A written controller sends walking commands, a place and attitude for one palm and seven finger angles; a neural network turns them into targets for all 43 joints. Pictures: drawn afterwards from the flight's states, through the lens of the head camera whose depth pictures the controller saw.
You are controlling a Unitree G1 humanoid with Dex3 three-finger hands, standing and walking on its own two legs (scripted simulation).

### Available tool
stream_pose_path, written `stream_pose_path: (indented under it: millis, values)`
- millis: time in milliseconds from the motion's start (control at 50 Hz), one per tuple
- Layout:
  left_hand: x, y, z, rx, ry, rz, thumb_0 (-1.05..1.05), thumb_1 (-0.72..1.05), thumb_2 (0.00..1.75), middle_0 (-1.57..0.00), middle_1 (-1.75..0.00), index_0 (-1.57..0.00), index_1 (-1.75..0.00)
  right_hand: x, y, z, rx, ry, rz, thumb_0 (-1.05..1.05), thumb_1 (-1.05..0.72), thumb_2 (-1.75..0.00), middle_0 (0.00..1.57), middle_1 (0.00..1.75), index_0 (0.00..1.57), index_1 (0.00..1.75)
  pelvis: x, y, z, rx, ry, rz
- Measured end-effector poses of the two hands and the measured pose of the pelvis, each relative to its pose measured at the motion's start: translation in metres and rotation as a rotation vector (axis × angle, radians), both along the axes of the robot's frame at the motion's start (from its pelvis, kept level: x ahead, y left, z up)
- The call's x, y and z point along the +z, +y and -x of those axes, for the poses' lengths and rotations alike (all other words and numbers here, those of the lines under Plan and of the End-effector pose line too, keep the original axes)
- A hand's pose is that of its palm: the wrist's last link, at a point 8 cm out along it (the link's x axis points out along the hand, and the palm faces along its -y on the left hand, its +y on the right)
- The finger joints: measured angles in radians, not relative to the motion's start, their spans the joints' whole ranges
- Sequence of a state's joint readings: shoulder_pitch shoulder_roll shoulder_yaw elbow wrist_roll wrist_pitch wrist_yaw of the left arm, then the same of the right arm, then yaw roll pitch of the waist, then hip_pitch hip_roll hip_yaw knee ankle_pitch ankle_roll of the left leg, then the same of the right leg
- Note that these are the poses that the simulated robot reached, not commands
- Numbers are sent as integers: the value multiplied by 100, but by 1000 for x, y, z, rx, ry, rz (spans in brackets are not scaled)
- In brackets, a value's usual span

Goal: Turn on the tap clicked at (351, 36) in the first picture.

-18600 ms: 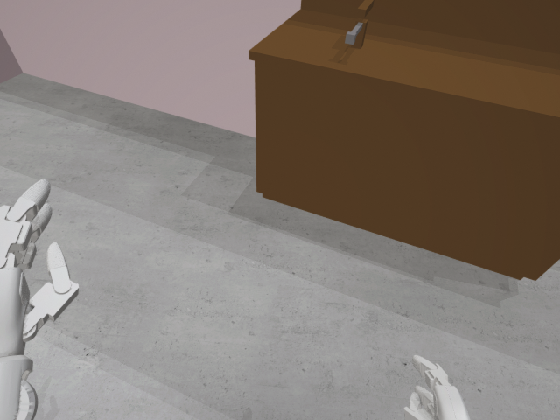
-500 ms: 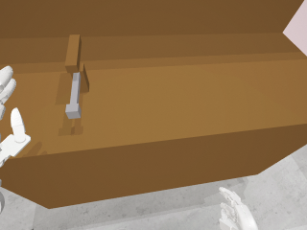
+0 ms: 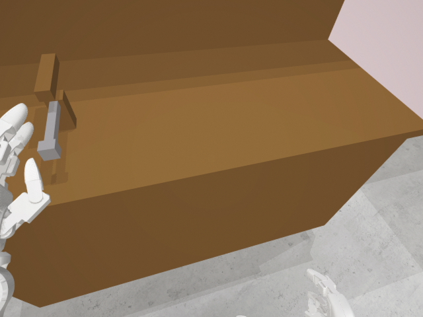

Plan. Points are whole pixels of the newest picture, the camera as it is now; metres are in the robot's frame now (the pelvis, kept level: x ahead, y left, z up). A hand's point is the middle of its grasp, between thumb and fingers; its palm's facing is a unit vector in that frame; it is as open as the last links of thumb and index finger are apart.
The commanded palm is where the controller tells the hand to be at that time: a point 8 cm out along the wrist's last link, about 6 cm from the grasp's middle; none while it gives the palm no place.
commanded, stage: come to a stop and stand still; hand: left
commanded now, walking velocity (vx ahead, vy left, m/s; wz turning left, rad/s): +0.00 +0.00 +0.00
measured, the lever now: (49, 149) +0.36 +0.33 +0.10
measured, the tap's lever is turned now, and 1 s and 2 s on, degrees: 0 0 0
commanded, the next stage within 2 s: look again from close up in 1.38 s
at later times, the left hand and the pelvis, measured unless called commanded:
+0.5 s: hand (5, 183) +0.23 +0.28 +0.20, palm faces +0.44 -0.83 -0.34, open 7.4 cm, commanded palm +0.16 +0.29 +0.19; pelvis +0.00 +0.02 +0.01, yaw -2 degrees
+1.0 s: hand (9, 164) +0.27 +0.31 +0.18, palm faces +0.39 -0.87 -0.31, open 7.4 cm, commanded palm +0.20 +0.34 +0.19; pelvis +0.04 +0.06 +0.01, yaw -1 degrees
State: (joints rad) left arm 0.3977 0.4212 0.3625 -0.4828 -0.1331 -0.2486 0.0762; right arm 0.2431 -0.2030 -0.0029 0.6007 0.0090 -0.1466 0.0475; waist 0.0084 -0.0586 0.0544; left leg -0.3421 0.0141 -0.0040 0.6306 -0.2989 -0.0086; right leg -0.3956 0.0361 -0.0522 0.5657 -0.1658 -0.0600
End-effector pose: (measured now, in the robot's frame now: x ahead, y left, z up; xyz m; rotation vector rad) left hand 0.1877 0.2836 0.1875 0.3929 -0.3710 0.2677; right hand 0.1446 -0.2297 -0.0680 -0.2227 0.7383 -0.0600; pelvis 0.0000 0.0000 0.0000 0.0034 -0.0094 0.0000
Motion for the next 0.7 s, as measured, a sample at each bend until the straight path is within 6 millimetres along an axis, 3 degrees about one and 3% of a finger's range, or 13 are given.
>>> stream_pose_path:
  millis: [120,240,320,340,380,440,580,640,700]
  values:
    - [1,-7,8,40,50,-21,2,89,90,-21,-30,-21,-30,-10,-29,24,-68,53,35,1,-90,-89,20,30,20,30,0,-9,0,9,1,-9]
    - [-3,-7,15,97,107,-6,2,89,90,-21,-30,-21,-30,-11,-29,23,-78,44,27,2,-90,-89,20,30,20,30,6,-9,-1,19,-19,-12]
    - [-4,-6,19,108,128,-1,2,89,90,-21,-30,-21,-30,-6,-17,8,-59,-4,11,2,-90,-89,20,30,20,30,8,-4,-1,17,-30,-10]
    - [2,-2,17,110,122,-65,2,89,90,-21,-30,-21,-30,-4,-12,3,-40,-17,20,2,-90,-89,20,30,20,30,8,-4,1,15,-34,-9]
    - [20,18,9,123,36,-148,2,89,90,-21,-30,-21,-30,-2,-1,-3,-1,-24,28,2,-90,-89,20,30,20,30,8,-3,5,18,-33,-7]
    - [29,39,4,165,-44,-100,2,89,90,-21,-30,-21,-30,7,15,-13,22,-64,3,2,-90,-89,20,30,20,30,10,5,7,-12,-38,-5]
    - [-2,30,1,45,36,-1,2,90,90,-20,-30,-20,-30,21,48,-17,-2,-134,-31,1,-90,-89,20,30,20,30,13,36,-1,-37,-46,4]
    - [-13,41,-2,40,71,2,2,89,90,-21,-30,-21,-30,22,59,-16,1,-114,-21,1,-90,-89,20,30,20,30,12,43,-3,-32,-51,2]
    - [-12,56,-5,70,44,-3,2,89,90,-21,-30,-21,-30,19,68,-16,18,-89,-11,1,-90,-89,20,30,20,30,10,48,-7,-20,-58,0]
